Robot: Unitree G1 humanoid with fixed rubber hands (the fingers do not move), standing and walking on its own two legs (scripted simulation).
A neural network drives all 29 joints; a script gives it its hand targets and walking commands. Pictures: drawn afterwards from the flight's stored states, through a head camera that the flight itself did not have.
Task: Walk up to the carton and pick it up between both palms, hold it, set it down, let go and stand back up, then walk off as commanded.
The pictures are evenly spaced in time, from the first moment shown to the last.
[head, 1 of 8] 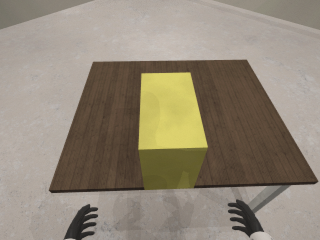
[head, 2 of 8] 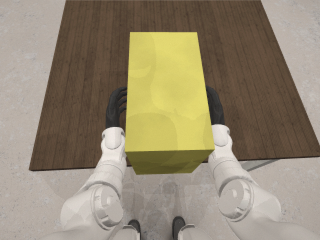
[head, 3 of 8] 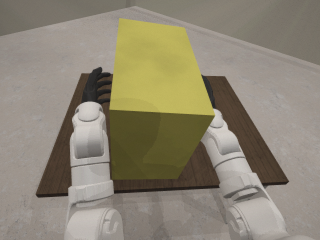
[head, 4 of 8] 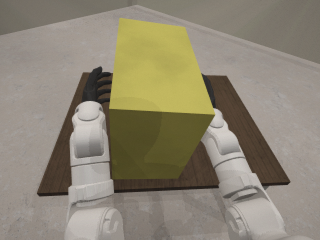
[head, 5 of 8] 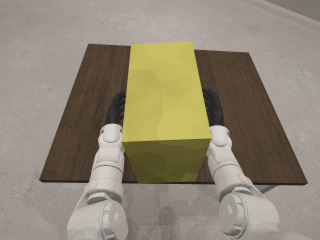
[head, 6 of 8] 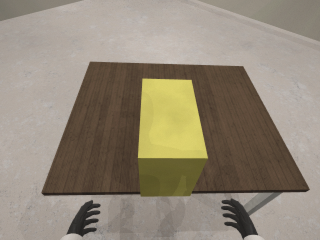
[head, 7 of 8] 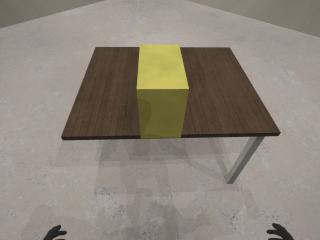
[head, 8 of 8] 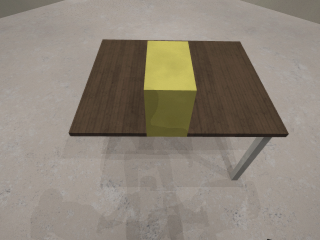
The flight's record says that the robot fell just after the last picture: no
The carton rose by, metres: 0.24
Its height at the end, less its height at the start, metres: +0.00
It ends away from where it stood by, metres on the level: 0.01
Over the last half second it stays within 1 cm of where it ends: yes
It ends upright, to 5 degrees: yes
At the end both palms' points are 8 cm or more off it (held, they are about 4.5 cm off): yes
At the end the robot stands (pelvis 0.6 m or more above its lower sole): yes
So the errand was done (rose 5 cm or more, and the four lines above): yes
